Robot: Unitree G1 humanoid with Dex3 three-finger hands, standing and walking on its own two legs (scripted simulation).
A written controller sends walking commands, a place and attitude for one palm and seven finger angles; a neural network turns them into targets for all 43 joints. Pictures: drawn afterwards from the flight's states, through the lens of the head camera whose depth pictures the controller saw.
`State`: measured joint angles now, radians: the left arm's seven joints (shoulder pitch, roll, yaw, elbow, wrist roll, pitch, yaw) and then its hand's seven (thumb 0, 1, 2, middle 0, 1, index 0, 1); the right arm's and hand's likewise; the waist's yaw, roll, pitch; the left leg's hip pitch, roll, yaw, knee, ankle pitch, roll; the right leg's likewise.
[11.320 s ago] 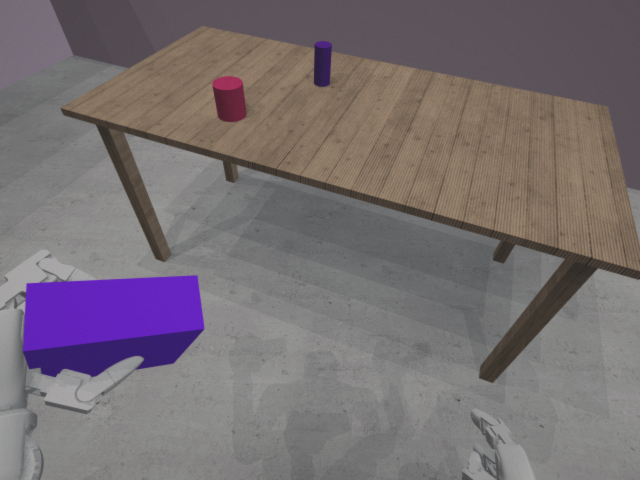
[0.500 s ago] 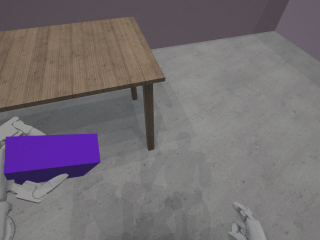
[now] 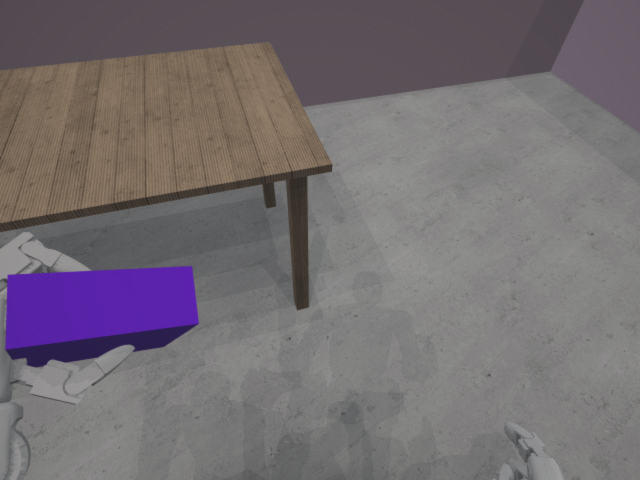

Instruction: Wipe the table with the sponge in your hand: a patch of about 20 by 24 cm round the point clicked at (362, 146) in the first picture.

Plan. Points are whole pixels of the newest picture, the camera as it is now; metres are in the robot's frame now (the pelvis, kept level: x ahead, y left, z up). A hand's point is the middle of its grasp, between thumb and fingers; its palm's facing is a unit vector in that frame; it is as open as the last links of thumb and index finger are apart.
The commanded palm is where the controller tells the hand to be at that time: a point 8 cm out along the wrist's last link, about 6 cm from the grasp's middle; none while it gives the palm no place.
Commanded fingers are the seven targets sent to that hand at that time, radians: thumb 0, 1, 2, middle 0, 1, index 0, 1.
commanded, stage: take the last steps up to it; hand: left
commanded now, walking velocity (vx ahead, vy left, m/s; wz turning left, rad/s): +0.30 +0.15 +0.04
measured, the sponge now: (130, 316) +0.23 +0.20 +0.15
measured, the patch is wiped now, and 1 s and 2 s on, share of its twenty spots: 0.00 0.00 0.00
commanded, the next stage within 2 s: come to a stop and stand still in 1.08 s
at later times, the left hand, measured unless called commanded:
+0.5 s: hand (85, 240) +0.30 +0.26 +0.17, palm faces +0.39 -0.79 -0.47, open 9.7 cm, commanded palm +0.25 +0.31 +0.19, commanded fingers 0.00 0.10 1.30 -1.20 -1.60 -1.20 -1.60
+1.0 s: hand (106, 169) +0.42 +0.30 +0.17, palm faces +0.41 -0.78 -0.48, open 9.7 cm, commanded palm +0.36 +0.34 +0.19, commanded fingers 0.00 0.10 1.30 -1.20 -1.60 -1.20 -1.60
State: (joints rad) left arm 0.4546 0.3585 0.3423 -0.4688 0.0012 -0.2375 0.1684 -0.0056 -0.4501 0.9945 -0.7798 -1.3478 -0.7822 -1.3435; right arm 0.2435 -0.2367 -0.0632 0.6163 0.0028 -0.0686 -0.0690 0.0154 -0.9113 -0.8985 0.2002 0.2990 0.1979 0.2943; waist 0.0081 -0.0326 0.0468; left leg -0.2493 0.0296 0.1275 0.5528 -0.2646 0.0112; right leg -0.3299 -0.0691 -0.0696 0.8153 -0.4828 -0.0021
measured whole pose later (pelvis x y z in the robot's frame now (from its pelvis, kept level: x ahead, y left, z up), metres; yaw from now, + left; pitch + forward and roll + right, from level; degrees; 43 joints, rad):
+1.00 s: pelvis +0.20 +0.05 +0.01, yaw +1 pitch +1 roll +2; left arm 0.45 0.33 0.36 -0.42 -0.01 -0.24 0.14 -0.01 -0.45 1.00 -0.78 -1.35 -0.78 -1.34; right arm 0.18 -0.21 -0.01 0.68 0.00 -0.05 -0.04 0.02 -0.91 -0.90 0.21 0.30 0.20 0.29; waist 0.01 0.02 0.08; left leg -0.51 0.04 0.06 1.14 -0.39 -0.03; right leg -0.26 -0.10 -0.18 0.57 -0.32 -0.02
